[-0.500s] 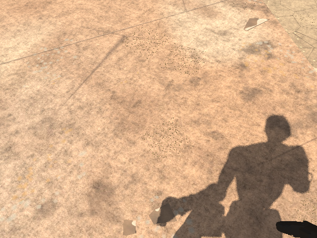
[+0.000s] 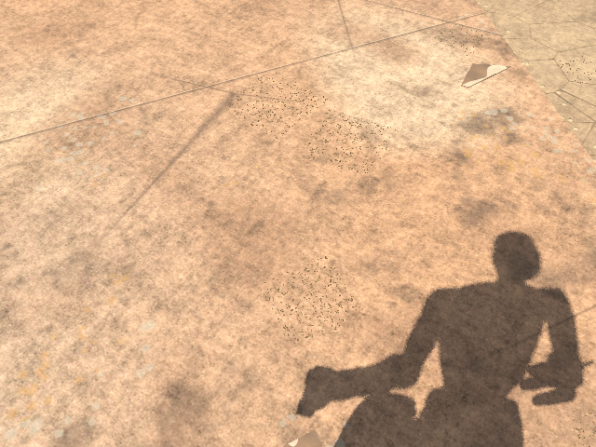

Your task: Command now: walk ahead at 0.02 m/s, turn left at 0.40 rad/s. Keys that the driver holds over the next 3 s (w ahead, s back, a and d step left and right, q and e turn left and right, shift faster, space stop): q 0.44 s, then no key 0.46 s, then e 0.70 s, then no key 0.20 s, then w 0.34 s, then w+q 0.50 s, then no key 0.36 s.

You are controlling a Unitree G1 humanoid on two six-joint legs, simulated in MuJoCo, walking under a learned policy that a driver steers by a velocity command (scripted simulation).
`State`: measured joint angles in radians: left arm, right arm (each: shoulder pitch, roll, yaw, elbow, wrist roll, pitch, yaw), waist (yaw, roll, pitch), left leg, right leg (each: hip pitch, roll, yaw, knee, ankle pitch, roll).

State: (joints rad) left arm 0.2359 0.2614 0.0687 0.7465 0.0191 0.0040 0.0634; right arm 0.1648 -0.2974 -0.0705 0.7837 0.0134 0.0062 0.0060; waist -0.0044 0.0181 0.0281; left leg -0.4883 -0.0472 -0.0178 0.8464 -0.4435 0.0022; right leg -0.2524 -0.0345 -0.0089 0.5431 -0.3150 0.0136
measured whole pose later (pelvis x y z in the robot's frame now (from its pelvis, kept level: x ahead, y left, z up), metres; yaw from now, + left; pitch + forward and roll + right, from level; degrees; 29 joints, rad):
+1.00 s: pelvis +0.02 +0.03 +0.00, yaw +20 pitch +0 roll +0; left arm 0.18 0.24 0.02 0.73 0.01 -0.02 -0.01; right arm 0.20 -0.26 -0.05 0.72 -0.01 0.04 -0.01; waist 0.01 -0.01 0.02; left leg -0.21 0.00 -0.05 0.53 -0.31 -0.02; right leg -0.27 -0.01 0.05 0.54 -0.27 0.03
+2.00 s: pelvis +0.02 +0.03 +0.01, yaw -4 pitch +1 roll -1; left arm 0.22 0.29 0.06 0.67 -0.02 0.01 0.00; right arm 0.27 -0.25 -0.04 0.73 0.01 -0.01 -0.02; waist -0.04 -0.01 0.00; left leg -0.18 0.01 -0.05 0.39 -0.24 0.02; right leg -0.34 0.00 0.03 0.73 -0.42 0.05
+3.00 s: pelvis +0.46 +0.04 +0.00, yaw +15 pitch +1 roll +2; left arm 0.15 0.27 0.02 0.68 0.02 -0.08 -0.01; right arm 0.25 -0.28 -0.03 0.76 0.00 -0.03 0.00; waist -0.05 -0.04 0.03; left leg -0.14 -0.13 -0.09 0.45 -0.33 0.07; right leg -0.48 -0.03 0.05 0.52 0.05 0.01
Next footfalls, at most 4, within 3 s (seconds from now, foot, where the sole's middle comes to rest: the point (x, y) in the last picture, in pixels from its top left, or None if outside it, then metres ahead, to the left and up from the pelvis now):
0.18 left None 0.06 0.13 -0.77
0.64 right None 0.10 -0.07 -0.77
0.90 left None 0.00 0.16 -0.77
1.72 left None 0.05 0.15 -0.77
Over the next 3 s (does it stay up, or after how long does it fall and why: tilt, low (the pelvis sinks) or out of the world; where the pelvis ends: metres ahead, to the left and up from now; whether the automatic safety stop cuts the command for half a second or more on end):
stays up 0.46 0.04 0.00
